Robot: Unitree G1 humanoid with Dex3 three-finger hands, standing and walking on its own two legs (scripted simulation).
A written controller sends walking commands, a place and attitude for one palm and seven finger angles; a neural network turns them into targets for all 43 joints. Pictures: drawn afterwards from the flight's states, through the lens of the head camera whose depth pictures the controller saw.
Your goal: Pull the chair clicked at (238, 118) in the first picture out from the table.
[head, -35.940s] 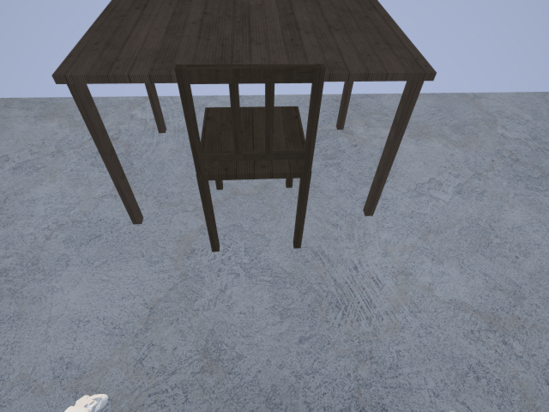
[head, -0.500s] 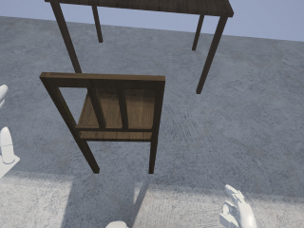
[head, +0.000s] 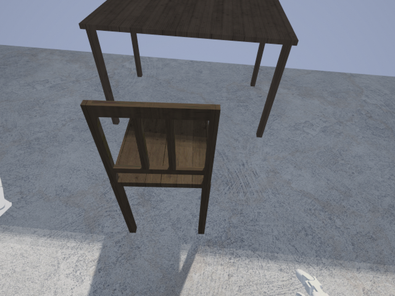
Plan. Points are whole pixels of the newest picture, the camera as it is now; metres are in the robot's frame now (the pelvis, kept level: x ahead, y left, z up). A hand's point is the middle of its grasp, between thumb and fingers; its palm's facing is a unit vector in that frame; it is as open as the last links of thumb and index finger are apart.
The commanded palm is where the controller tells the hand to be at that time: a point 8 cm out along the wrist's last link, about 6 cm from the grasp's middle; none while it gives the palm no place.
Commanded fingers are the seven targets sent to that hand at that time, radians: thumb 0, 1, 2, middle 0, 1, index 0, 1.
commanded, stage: stop stepping back and stand still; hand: left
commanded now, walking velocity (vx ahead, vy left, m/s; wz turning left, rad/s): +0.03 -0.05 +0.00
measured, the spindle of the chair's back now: (141, 144) +0.59 +0.22 -0.10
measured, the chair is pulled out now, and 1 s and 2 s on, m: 0.65 0.65 0.65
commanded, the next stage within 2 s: let the arm hang, fingers relaxed in 0.48 s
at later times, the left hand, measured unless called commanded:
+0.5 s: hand (42, 203) +0.21 +0.25 +0.16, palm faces +0.36 -0.77 -0.53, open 7.4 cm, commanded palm +0.15 +0.28 +0.17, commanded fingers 0.00 0.90 0.90 -0.20 -0.30 -0.20 -0.30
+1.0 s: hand out of the picture +0.01 +0.17 -0.17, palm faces +0.04 -0.98 -0.20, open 6.9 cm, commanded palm none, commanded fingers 0.00 0.90 0.90 -0.20 -0.30 -0.20 -0.30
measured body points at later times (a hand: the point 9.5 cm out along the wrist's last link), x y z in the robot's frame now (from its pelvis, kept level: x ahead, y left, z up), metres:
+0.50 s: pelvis +0.00 -0.02 +0.00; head +0.02 -0.02 +0.45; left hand +0.19 +0.29 +0.19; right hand +0.16 -0.28 -0.08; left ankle -0.01 +0.08 -0.74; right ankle -0.01 -0.12 -0.74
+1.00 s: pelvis -0.02 -0.02 +0.00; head +0.00 +0.00 +0.45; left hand +0.01 +0.22 -0.15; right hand +0.02 -0.26 -0.14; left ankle -0.01 +0.08 -0.74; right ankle -0.01 -0.12 -0.74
